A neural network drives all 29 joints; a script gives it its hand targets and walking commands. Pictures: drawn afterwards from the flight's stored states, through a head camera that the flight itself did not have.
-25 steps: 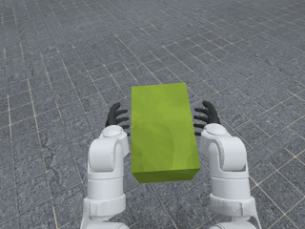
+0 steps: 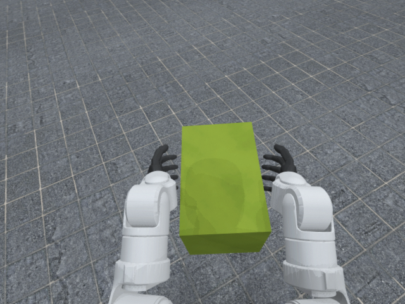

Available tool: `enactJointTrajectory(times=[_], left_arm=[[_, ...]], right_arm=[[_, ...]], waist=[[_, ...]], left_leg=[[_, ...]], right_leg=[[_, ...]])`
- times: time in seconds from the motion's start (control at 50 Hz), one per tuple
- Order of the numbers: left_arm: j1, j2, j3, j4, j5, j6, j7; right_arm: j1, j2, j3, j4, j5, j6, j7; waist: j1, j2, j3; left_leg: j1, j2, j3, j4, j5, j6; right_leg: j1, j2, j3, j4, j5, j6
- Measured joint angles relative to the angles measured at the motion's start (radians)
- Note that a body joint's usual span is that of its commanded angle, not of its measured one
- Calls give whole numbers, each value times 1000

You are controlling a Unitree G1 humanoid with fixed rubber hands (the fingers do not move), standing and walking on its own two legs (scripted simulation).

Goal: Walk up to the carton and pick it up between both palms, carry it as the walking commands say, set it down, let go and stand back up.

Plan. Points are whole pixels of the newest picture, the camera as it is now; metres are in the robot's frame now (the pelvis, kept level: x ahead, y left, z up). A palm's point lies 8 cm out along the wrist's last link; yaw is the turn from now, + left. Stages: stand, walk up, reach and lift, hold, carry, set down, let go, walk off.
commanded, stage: carry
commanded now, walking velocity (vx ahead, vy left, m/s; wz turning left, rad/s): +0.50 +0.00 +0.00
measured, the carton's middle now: (220, 188) +0.36 -0.01 -0.01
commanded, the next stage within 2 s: none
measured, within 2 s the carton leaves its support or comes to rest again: neither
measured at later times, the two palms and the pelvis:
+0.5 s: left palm (165, 79) +0.64 +0.13 +0.10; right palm (254, 75) +0.63 -0.11 +0.10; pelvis +0.31 +0.03 +0.01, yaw -4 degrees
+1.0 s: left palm (170, 27) +0.97 +0.14 +0.09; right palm (236, 22) +0.96 -0.09 +0.10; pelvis +0.64 +0.03 -0.01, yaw -3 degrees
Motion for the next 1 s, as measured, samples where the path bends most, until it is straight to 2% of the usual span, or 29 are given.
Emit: enactJointTrajectory(times=[0.06,0.14,0.22,0.24,0.26,0.3,0.34,0.36,0.4,0.46,0.56,0.58,0.6,0.62,0.64,0.68,0.72,0.76,0.82,0.9,0.94,0.96,1.0], left_arm=[[5,2,17,-27,-5,-6,-5],[2,1,22,-70,-10,-22,-11],[-6,-2,14,-88,-4,-19,-10],[-9,-3,16,-87,3,-15,-7],[-8,-2,21,-82,6,-16,-5],[11,5,26,-71,3,-10,-3],[27,12,18,-58,-3,2,-2],[31,14,13,-52,-5,5,-2],[33,14,4,-51,-7,1,-2],[26,12,-4,-66,-3,-15,1],[15,7,-1,-93,4,-18,6],[10,4,0,-93,5,-13,7],[2,1,0,-84,7,-12,7],[-4,-1,-4,-67,7,-17,6],[-10,-4,-7,-48,6,-19,5],[-15,-6,-7,-13,5,-13,3],[-8,-3,3,-5,5,-6,0],[0,0,15,-22,1,-7,-4],[5,2,21,-61,-9,-20,-9],[3,1,13,-96,-12,-28,-11],[-2,0,10,-97,-3,-22,-8],[-3,0,15,-91,2,-22,-5],[10,5,19,-78,2,-17,-3]], right_arm=[[-12,5,10,6,2,-14,-2],[-26,11,17,-23,-8,-35,-7],[-29,13,16,-51,-13,-30,-8],[-33,14,17,-45,-14,-29,-7],[-34,15,20,-29,-16,-35,-3],[-36,15,25,10,-16,-34,3],[-32,14,21,33,-15,-23,8],[-29,13,17,39,-14,-20,10],[-23,11,12,33,-11,-23,13],[-17,8,15,4,-7,-37,15],[-21,10,29,-30,-12,-39,12],[-22,10,28,-34,-14,-33,9],[-24,10,23,-38,-17,-28,6],[-22,9,12,-40,-16,-27,5],[-16,7,2,-39,-14,-25,4],[-4,2,-9,-27,-5,-16,2],[-4,2,-7,-8,6,-10,1],[-12,5,0,0,9,-17,1],[-23,10,10,-10,1,-37,-3],[-27,12,15,-45,-10,-46,-4],[-32,14,15,-47,-14,-40,-3],[-33,14,19,-33,-16,-45,0],[-35,15,21,2,-17,-44,6]], waist=[[9,-12,22],[16,-16,30],[8,-17,15],[7,-23,7],[5,-51,2],[1,-64,-4],[4,-56,4],[4,-52,10],[0,-47,22],[-10,-42,31],[-15,-38,16],[-16,-37,10],[-18,-28,2],[-17,-2,-2],[-14,8,-3],[-11,4,-1],[-6,-6,8],[3,-17,22],[18,-25,34],[21,-26,30],[19,-22,15],[16,-47,9],[9,-63,2]], left_leg=[[-85,4,15,-114,72,-7],[-108,9,38,-383,162,-10],[-32,-11,95,-619,290,2],[-9,-14,107,-634,351,20],[-13,-25,122,-585,347,41],[2,-24,130,-535,255,64],[55,-12,131,-575,216,62],[87,-8,132,-608,220,51],[148,-5,131,-668,218,48],[227,-4,128,-728,197,40],[331,0,125,-699,79,2],[342,3,120,-659,35,-9],[337,14,110,-588,-18,-18],[299,39,91,-474,-34,-17],[241,39,56,-331,-46,-13],[112,6,7,-88,-60,-3],[15,-11,3,-20,-24,-1],[-47,-13,13,-90,22,-4],[-90,-8,26,-296,100,-6],[-59,-16,65,-568,254,2],[-6,-19,93,-652,341,22],[-6,-29,108,-612,358,41],[6,-32,118,-555,272,63]], right_leg=[[78,-10,14,-77,-5,8],[172,-18,26,-131,-46,33],[258,-30,30,-78,-162,79],[266,-37,38,-28,-209,89],[243,-62,54,63,-236,85],[136,-41,118,321,-305,74],[27,-6,133,499,-310,67],[-15,3,130,527,-282,65],[-78,7,120,484,-214,65],[-136,4,106,320,-123,66],[-133,11,65,43,47,48],[-111,13,51,-7,79,40],[-92,16,38,-16,117,12],[-92,25,20,27,98,-11],[-88,25,11,59,55,-21],[-51,13,5,52,-4,-20],[5,1,7,-6,-7,2],[60,-7,15,-64,-8,7],[138,-16,27,-127,-25,20],[234,-25,31,-123,-109,60],[269,-29,39,-56,-191,85],[253,-53,53,26,-233,85],[154,-41,115,282,-293,71]])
